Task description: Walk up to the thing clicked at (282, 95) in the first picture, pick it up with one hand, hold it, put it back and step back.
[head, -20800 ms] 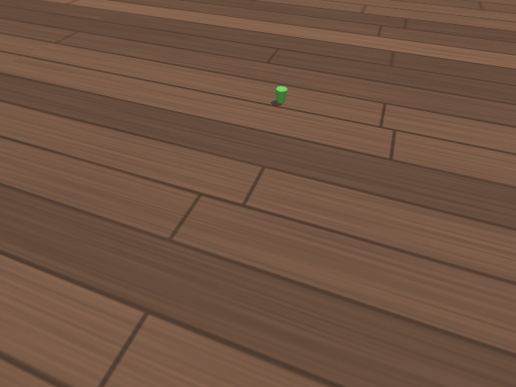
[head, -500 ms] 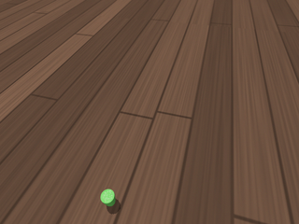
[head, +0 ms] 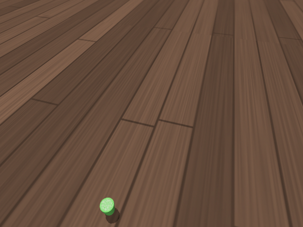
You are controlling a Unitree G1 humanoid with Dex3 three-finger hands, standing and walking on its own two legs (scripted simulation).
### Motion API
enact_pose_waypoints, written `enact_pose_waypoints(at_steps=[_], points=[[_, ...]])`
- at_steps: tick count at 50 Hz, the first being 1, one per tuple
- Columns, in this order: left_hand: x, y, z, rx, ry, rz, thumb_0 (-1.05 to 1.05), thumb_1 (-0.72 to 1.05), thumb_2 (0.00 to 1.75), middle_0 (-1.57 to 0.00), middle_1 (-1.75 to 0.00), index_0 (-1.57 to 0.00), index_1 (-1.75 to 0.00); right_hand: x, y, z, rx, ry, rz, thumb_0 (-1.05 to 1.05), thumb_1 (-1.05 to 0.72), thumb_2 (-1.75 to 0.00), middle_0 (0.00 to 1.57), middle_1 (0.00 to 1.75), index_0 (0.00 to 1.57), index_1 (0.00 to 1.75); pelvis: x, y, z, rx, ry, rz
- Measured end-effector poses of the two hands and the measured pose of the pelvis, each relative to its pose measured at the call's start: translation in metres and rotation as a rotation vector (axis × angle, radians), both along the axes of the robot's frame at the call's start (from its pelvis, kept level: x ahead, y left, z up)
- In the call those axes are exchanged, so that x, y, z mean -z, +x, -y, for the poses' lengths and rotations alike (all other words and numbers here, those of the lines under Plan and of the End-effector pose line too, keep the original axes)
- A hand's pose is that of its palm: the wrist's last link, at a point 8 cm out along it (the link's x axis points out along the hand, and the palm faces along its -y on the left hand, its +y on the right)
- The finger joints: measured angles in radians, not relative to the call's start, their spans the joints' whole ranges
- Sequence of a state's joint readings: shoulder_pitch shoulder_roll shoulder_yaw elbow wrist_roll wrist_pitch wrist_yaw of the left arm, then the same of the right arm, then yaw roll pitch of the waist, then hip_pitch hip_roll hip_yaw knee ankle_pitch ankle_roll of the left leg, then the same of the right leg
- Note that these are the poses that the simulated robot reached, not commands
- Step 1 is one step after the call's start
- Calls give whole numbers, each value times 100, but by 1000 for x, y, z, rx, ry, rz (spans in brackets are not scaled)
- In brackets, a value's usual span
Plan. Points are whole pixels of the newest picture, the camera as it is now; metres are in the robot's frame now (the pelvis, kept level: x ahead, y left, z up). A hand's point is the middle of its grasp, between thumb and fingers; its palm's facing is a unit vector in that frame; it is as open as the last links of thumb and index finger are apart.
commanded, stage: stand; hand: left
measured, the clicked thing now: (108, 207) +0.42 +0.28 -0.73
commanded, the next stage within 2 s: walk up in 0.40 s
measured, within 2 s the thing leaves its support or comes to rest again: neither
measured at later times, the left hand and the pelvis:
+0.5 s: hand out of the picture +0.08 +0.26 -0.15, palm faces +0.01 -0.93 -0.36, open 7.4 cm; pelvis -0.01 +0.00 +0.00, yaw +0 degrees
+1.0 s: hand out of the picture +0.01 +0.31 -0.18, palm faces -0.09 -0.92 -0.39, open 7.4 cm; pelvis -0.12 +0.04 -0.02, yaw -3 degrees
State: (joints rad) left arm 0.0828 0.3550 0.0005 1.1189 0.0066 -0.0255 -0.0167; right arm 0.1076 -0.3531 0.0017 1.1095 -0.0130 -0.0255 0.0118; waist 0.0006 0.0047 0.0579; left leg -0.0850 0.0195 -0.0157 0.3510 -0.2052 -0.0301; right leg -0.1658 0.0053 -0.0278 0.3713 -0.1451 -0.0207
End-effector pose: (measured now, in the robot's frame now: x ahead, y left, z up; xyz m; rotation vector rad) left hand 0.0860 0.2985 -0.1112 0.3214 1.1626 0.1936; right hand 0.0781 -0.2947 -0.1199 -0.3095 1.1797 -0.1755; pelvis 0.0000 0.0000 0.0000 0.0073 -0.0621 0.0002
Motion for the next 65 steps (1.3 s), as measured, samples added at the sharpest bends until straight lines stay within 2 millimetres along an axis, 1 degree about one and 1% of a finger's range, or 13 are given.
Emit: enact_pose_waypoints(at_steps=[6, 12, 21, 26, 31, 35, 37, 41, 46, 51, 55, 60, 65], points=[[0, -16, -5, -24, 18, -52, 1, 90, 90, -20, -30, -20, -30, 3, -4, 2, 7, 0, -35, 1, -91, -89, 20, 30, 20, 30, -1, 0, 1, 0, -1, -5], [0, -23, -5, -33, 21, -79, 1, 90, 90, -20, -30, -20, -30, 5, -7, 3, 5, 5, -54, 1, -91, -89, 20, 30, 20, 30, -1, 0, 2, 0, 0, -13], [2, -20, 3, -40, 10, -78, 0, 90, 90, -20, -30, -20, -30, 7, -6, 5, 6, 8, -66, 1, -91, -89, 20, 30, 20, 30, -1, 2, 5, -3, -1, -24], [6, -15, -5, -48, 22, -57, 0, 90, 90, -20, -30, -21, -30, 10, -10, 13, 18, -25, -79, 1, -91, -89, 20, 30, 20, 30, 5, -16, 1, -1, -1, -33], [11, -7, -22, 7, 48, -27, 0, 90, 90, -20, -30, -21, -30, 7, -32, 12, 26, -72, -99, 0, -91, -89, 20, 30, 20, 30, 11, -38, -15, -1, 14, -53], [25, 0, -41, 34, 45, 26, 0, 90, 90, -20, -30, -21, -30, 9, -64, 4, 21, -125, -127, 0, -91, -89, 20, 30, 20, 30, 24, -57, -33, -15, 0, -63], [30, -2, -48, 30, 38, 42, 0, 90, 90, -20, -30, -21, -30, 9, -83, -4, 21, -137, -154, 0, -91, -89, 20, 30, 20, 30, 27, -68, -39, -9, 18, -48], [29, -21, -51, 33, 33, 9, 0, 90, 90, -20, -30, -20, -30, 1, -112, -18, 42, -123, -174, 1, -91, -89, 20, 30, 20, 30, 18, -80, -44, -1, -9, -49], [27, -55, -53, 47, 33, -36, 0, 90, 90, -20, -30, -20, -30, 0, -124, -26, 59, -115, -123, 1, -91, -89, 21, 30, 20, 30, 15, -97, -46, 26, -23, -55], [27, -86, -49, 63, 55, -54, 0, 90, 90, -20, -30, -20, -30, 10, -129, -20, 57, -96, -50, 1, -90, -89, 21, 30, 20, 30, 22, -120, -40, 59, -16, -47], [24, -112, -39, 65, 72, -45, 0, 90, 90, -20, -30, -20, -30, 23, -136, -9, 68, -68, -8, 1, -91, -89, 21, 30, 20, 30, 29, -142, -31, 62, -40, -24], [7, -141, -30, 63, 68, -14, 1, 90, 90, -20, -30, -21, -30, 16, -150, -8, 68, -49, 21, 1, -91, -89, 21, 30, 20, 30, 20, -165, -29, 70, 19, -29], [1, -156, -36, 67, 80, 38, 1, 90, 90, -21, -30, -21, -30, 11, -175, -10, 27, -74, 26, 1, -91, -89, 20, 30, 20, 30, 19, -192, -35, 47, 23, -48]])
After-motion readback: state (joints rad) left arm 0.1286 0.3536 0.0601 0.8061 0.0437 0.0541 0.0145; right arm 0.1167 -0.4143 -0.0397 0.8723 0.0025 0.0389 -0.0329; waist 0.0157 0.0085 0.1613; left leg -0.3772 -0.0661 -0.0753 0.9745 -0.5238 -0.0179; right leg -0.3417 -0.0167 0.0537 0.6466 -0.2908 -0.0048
